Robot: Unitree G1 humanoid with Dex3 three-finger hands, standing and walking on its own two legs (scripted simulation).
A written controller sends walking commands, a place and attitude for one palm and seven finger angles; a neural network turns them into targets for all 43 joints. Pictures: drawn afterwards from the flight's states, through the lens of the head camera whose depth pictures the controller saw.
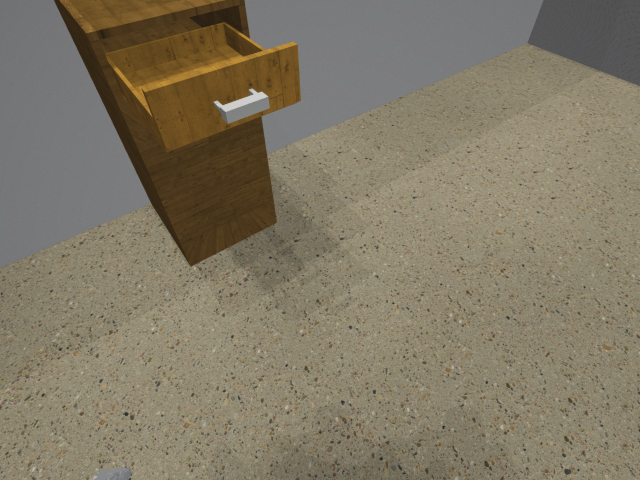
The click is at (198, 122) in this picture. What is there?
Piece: drawer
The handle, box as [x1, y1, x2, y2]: [213, 89, 269, 123]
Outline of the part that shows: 267,96 262,92 257,93 253,89 249,89 250,95 247,97 222,105 218,101 213,102 214,105 221,112 222,117 228,123 268,108 269,106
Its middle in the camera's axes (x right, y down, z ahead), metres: -0.18 -0.30 +0.85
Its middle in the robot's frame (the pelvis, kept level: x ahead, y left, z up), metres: +0.84 +0.22 +0.03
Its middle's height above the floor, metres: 0.80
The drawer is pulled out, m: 0.30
